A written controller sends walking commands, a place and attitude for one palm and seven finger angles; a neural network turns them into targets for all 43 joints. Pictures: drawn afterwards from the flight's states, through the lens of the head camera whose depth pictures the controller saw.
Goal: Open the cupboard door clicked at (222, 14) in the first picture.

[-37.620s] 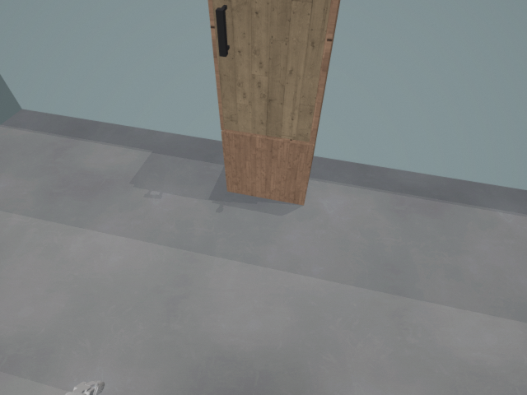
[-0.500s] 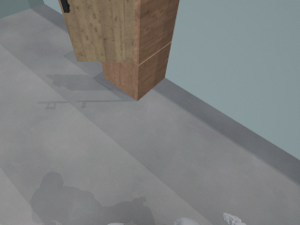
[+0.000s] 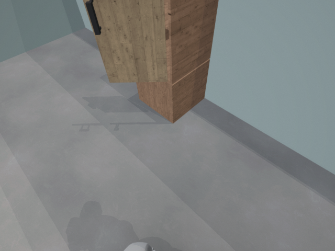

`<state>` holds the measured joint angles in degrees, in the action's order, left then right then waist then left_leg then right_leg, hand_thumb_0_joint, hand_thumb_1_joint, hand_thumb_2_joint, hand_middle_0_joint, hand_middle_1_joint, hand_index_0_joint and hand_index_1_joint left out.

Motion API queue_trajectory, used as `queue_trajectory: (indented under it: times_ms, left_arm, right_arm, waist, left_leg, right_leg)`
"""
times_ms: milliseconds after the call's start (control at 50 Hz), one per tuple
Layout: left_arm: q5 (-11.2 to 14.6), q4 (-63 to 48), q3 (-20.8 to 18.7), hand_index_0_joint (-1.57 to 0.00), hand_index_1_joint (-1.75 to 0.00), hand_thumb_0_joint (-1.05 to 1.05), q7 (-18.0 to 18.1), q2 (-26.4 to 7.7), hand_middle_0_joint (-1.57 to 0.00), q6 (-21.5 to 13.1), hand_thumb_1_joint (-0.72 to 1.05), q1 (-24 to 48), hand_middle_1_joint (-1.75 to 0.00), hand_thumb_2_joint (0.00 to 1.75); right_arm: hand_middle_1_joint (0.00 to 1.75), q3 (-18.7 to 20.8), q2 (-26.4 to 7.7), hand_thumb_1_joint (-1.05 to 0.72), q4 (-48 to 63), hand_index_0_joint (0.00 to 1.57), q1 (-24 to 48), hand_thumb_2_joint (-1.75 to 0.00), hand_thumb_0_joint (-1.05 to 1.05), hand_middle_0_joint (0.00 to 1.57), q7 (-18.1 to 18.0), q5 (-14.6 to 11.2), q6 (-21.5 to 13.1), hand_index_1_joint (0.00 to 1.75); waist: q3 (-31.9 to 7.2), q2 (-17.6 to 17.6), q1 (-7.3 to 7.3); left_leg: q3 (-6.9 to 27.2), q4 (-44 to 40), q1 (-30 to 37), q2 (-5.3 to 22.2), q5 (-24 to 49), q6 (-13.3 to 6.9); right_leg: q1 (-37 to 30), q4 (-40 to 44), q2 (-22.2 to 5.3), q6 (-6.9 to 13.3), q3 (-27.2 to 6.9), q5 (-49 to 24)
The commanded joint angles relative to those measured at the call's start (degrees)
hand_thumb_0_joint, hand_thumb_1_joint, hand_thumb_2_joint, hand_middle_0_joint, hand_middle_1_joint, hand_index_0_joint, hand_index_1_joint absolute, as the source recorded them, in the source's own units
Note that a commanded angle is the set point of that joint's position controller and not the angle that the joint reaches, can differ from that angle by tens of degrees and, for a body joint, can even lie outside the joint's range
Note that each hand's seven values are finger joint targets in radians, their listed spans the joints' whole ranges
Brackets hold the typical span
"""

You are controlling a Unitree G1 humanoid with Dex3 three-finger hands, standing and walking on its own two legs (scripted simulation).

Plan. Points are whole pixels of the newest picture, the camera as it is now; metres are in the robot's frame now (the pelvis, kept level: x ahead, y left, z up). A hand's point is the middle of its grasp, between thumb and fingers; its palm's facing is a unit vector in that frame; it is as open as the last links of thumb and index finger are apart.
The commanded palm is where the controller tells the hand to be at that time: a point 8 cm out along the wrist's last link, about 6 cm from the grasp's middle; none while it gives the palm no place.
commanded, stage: take the last steps up to it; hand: left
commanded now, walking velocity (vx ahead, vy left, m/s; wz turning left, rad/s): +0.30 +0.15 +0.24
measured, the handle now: (94, 17) +1.06 +0.38 +0.07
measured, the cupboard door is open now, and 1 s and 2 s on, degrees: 44 44 44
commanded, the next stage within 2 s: come to a stop and stand still in 1.38 s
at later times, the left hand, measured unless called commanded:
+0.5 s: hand out of the picture +0.05 +0.28 -0.18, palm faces +0.16 -0.97 -0.17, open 7.4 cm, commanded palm none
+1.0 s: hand (93, 183) +0.34 +0.27 -0.16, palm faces +0.14 -0.97 -0.21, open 7.1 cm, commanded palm none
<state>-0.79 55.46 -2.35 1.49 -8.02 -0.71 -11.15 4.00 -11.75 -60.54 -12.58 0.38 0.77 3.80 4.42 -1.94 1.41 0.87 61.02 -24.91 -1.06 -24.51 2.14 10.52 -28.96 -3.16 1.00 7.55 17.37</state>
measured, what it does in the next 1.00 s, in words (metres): walks ahead: left foot, then right foot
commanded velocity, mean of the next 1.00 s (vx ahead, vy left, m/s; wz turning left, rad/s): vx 0.30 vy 0.06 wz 0.01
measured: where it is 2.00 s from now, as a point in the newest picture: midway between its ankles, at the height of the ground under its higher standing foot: (151, 201)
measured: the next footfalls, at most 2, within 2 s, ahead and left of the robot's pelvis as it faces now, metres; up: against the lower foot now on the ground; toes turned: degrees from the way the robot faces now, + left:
left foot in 0.30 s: +0.08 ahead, +0.18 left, +0.00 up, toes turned +12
right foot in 0.82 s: +0.33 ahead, +0.01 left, +0.00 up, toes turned -3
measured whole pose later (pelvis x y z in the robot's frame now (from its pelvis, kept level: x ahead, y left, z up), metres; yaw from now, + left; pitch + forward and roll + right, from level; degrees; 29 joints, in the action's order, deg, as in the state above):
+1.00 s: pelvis +0.27 +0.08 +0.00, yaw +5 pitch -1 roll +0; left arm 0.0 57.7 -4.6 1.4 -8.4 -4.5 -10.0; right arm 2.7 -7.6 -64.8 -19.0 -0.2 1.2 -0.7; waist 4.6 -1.1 2.1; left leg -0.8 64.4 -26.8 4.8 -16.6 0.3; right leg 13.7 -27.1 0.2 4.0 8.9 13.2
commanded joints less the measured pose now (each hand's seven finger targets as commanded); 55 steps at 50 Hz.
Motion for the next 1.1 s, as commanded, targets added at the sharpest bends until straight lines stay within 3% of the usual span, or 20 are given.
queue_trajectory:
  times_ms: [0, 160, 240, 260, 280, 300, 320, 340, 380, 440, 680, 720, 760, 780, 800, 820, 860, 900, 940, 1080]
  left_arm:
    - [-0.5, -1.8, -2.8, -0.20, -0.30, 0.00, 0.2, -10.0, -0.20, -1.4, 0.90, -3.4, -0.30, 0.90]
    - [-1.4, 3.3, -3.5, -0.20, -0.30, 0.00, -0.7, -12.0, -0.20, -2.2, 0.90, -10.6, -0.30, 0.90]
    - [-0.8, 3.6, -3.4, -0.20, -0.30, 0.00, -1.2, -12.4, -0.20, -1.6, 0.90, -7.5, -0.30, 0.90]
    - [-0.7, 3.1, -3.0, -0.20, -0.30, 0.00, -1.5, -10.6, -0.20, -1.3, 0.90, -6.5, -0.30, 0.90]
    - [-0.3, 1.4, -2.2, -0.20, -0.30, 0.00, -1.9, -6.4, -0.20, -1.1, 0.90, -6.2, -0.30, 0.90]
    - [-0.6, -1.4, -1.4, -0.20, -0.30, 0.00, -1.7, -4.9, -0.20, -1.2, 0.90, -0.9, -0.30, 0.90]
    - [-0.8, -1.8, -1.1, -0.20, -0.30, 0.00, -1.3, -4.4, -0.20, -1.2, 0.90, 2.2, -0.30, 0.90]
    - [-0.6, -1.0, -1.5, -0.20, -0.30, 0.00, -1.5, -5.4, -0.20, -1.4, 0.90, 2.3, -0.30, 0.90]
    - [-0.7, 1.8, -1.5, -0.20, -0.30, 0.00, -2.3, -5.4, -0.20, -1.4, 0.90, -0.9, -0.30, 0.90]
    - [-0.7, 3.6, -1.2, -0.20, -0.30, 0.00, -2.3, -4.2, -0.20, -0.6, 0.90, -4.3, -0.30, 0.90]
    - [-0.2, -2.7, -0.8, -0.20, -0.30, 0.00, -2.7, -2.9, -0.20, -0.6, 0.90, 10.1, -0.30, 0.90]
    - [-0.2, -2.3, -0.9, -0.20, -0.30, 0.00, -2.6, -3.6, -0.20, -0.7, 0.90, 7.3, -0.30, 0.90]
    - [-0.3, 0.8, -1.7, -0.20, -0.30, 0.00, -2.2, -5.2, -0.20, -1.5, 0.90, -4.0, -0.30, 0.90]
    - [-0.6, 3.5, -2.8, -0.20, -0.30, 0.00, -1.8, -8.3, -0.20, -2.2, 0.90, -13.2, -0.30, 0.90]
    - [-0.6, 5.6, -4.2, -0.20, -0.30, 0.00, -1.1, -13.6, -0.20, -2.5, 0.90, -20.5, -0.30, 0.90]
    - [0.5, 5.5, -4.1, -0.20, -0.30, 0.00, -1.0, -15.0, -0.20, -2.5, 0.90, -18.7, -0.30, 0.90]
    - [0.6, 2.2, -2.8, -0.20, -0.30, 0.00, -0.5, -9.5, -0.20, -2.3, 0.90, -6.6, -0.30, 0.90]
    - [0.2, 1.7, -1.4, -0.20, -0.30, 0.00, -0.6, -4.9, -0.20, -3.3, 0.90, -3.2, -0.30, 0.90]
    - [-0.1, 2.6, -1.1, -0.20, -0.30, 0.00, -0.7, -3.9, -0.20, -3.9, 0.90, -3.2, -0.30, 0.90]
    - [-0.3, 5.8, -1.5, -0.20, -0.30, 0.00, -1.3, -6.3, -0.20, -4.8, 0.90, -8.2, -0.30, 0.90]
  right_arm:
    - [0.30, 1.0, -2.6, -0.90, 3.6, 0.20, 1.2, -0.90, 0.00, 0.20, 0.7, 0.7, -1.3, 0.30]
    - [0.30, 0.2, -1.3, -0.90, 6.6, 0.20, 8.0, -0.90, 0.00, 0.20, 1.9, 0.4, -3.0, 0.30]
    - [0.30, -0.1, -2.1, -0.90, 3.9, 0.20, -1.8, -0.90, 0.00, 0.20, 1.4, 0.5, -4.5, 0.30]
    - [0.30, 0.6, -5.2, -0.90, 2.5, 0.20, -7.0, -0.90, 0.00, 0.20, 0.9, 0.4, -4.8, 0.30]
    - [0.30, 2.2, -10.9, -0.90, 1.2, 0.20, -13.4, -0.90, 0.00, 0.20, 0.1, 1.2, -5.0, 0.30]
    - [0.30, 2.5, -13.3, -0.90, -0.1, 0.20, -20.0, -0.90, 0.00, 0.20, -0.9, 1.5, -4.8, 0.30]
    - [0.30, 2.1, -12.8, -0.90, -0.8, 0.20, -19.3, -0.90, 0.00, 0.20, -1.6, 1.5, -5.2, 0.30]
    - [0.30, 1.3, -10.4, -0.90, 0.5, 0.20, -15.3, -0.90, 0.00, 0.20, -1.9, 1.1, -5.4, 0.30]
    - [0.30, -0.2, -6.2, -0.90, 2.3, 0.20, -9.6, -0.90, 0.00, 0.20, -2.0, 0.9, -6.6, 0.30]
    - [0.30, -0.8, -4.0, -0.90, 1.1, 0.20, -10.1, -0.90, 0.00, 0.20, -2.1, 0.4, -7.8, 0.30]
    - [0.30, -1.6, -3.1, -0.90, -4.6, 0.20, -17.8, -0.90, 0.00, 0.20, -2.5, 1.1, -7.8, 0.30]
    - [0.30, -1.6, -4.2, -0.90, -5.3, 0.20, -17.5, -0.90, 0.00, 0.20, -2.5, 1.0, -7.6, 0.30]
    - [0.30, -1.3, -4.8, -0.90, -5.5, 0.20, -16.0, -0.90, 0.00, 0.20, -2.5, 0.6, -7.4, 0.30]
    - [0.30, -1.3, -4.1, -0.90, -4.8, 0.20, -14.9, -0.90, 0.00, 0.20, -2.1, -0.1, -7.7, 0.30]
    - [0.30, -1.4, -0.9, -0.90, -3.1, 0.20, -15.9, -0.90, 0.00, 0.20, -1.9, -1.0, -8.1, 0.30]
    - [0.30, -1.1, -1.6, -0.90, -2.1, 0.20, -13.7, -0.90, 0.00, 0.20, -1.7, -1.1, -7.6, 0.30]
    - [0.30, -0.4, -0.3, -0.90, -0.9, 0.20, -7.8, -0.90, 0.00, 0.20, -1.2, -0.1, -6.5, 0.30]
    - [0.30, -1.0, 2.5, -0.90, -2.4, 0.20, -10.5, -0.90, 0.00, 0.20, -0.8, 0.6, -5.3, 0.30]
    - [0.30, -1.0, 3.0, -0.90, -3.1, 0.20, -12.6, -0.90, 0.00, 0.20, -0.6, 0.8, -4.5, 0.30]
    - [0.30, -0.9, 2.5, -0.90, 1.1, 0.20, -1.2, -0.90, 0.00, 0.20, 0.6, 0.6, -5.3, 0.30]
  waist:
    - [-0.1, 10.2, -2.48]
    - [0.7, 12.8, -5.74]
    - [-2.1, 9.2, -0.59]
    - [-4.1, 2.3, 1.80]
    - [-5.6, -13.1, 4.85]
    - [-4.3, -13.1, 7.34]
    - [-4.1, -14.0, 6.89]
    - [-2.4, -11.6, 4.80]
    - [-0.9, -4.0, 1.11]
    - [-0.9, -2.9, -1.23]
    - [5.2, -2.3, 0.61]
    - [3.6, -2.4, -1.04]
    - [-1.6, 0.3, -6.23]
    - [-6.9, 2.8, -9.95]
    - [-13.0, 15.2, -10.83]
    - [-11.6, 13.7, -9.30]
    - [-1.2, 4.7, -4.80]
    - [0.8, 7.0, -1.25]
    - [-0.2, 8.2, 0.53]
    - [-0.7, 7.8, -2.17]
  left_leg:
    - [-0.3, 1.0, -6.8, 3.9, 3.8, 0.7]
    - [-4.8, -18.5, -4.1, 4.1, 0.7, 0.0]
    - [-10.6, -35.3, 17.7, -0.3, 8.9, -1.1]
    - [-6.3, -37.8, 27.1, 2.7, 6.4, -2.2]
    - [11.8, -42.2, 33.6, 15.6, 0.2, -7.1]
    - [20.9, -48.3, 32.8, 22.6, 0.6, -12.1]
    - [23.2, -49.0, 31.4, 23.6, 4.5, -13.6]
    - [19.5, -48.6, 28.1, 22.6, 8.4, -13.8]
    - [10.8, -49.1, 23.9, 18.9, 17.3, -12.0]
    - [2.4, -49.1, 24.6, 16.0, 33.1, -11.2]
    - [-1.2, -48.1, 24.7, 16.4, 40.9, -10.9]
    - [-2.3, -43.4, 24.3, 16.3, 50.1, -10.6]
    - [-4.2, -30.2, 20.7, 13.5, 55.4, -8.5]
    - [-5.9, -16.8, 11.2, 9.8, 46.4, -6.4]
    - [-8.5, 3.1, -4.1, 0.0, 6.3, -3.4]
    - [-2.7, 15.3, -7.8, 0.1, -7.7, -3.7]
    - [1.9, 15.0, -9.2, 6.3, 3.0, -3.8]
    - [0.5, 8.7, -4.0, 7.8, 8.9, -2.5]
    - [-1.3, 2.4, -2.3, 8.0, 9.8, -1.2]
    - [-4.3, -16.1, -6.4, 7.0, 12.2, 0.1]
  right_leg:
    - [-3.0, 17.0, -16.6, 5.2, -11.8, -1.3]
    - [-6.8, 16.7, -19.2, 5.9, -9.9, -0.2]
    - [4.2, 8.8, -14.0, 2.2, -2.3, 2.2]
    - [11.2, 0.3, -10.9, 0.3, 0.1, 5.2]
    - [22.2, -14.6, -3.7, -2.3, 5.8, 12.4]
    - [28.8, -26.9, -0.8, -1.9, 2.4, 18.2]
    - [32.3, -35.7, -2.3, -0.9, -3.2, 15.9]
    - [32.8, -39.5, -4.1, -0.3, -6.0, 10.8]
    - [28.3, -38.9, -5.2, -0.6, -6.2, 3.5]
    - [26.8, -36.5, -4.1, -1.5, -5.2, -1.6]
    - [22.0, -13.6, -1.7, 0.9, -2.3, -6.2]
    - [14.9, -11.1, 0.8, 2.2, -0.5, -3.0]
    - [-0.6, -5.0, 3.5, 3.6, 0.8, -5.8]
    - [-16.0, -2.4, -1.8, 6.1, -6.0, -8.9]
    - [-28.0, 4.8, -18.7, 13.3, -31.7, -15.8]
    - [-22.2, 12.0, -24.4, 16.1, -39.3, -12.6]
    - [-4.4, 16.6, -19.9, 11.4, -28.7, 1.2]
    - [5.1, 19.3, -14.4, 7.3, -16.7, -2.5]
    - [6.4, 20.1, -12.2, 6.9, -11.6, -5.6]
    - [-4.1, 18.1, -12.4, 8.2, -9.0, -16.7]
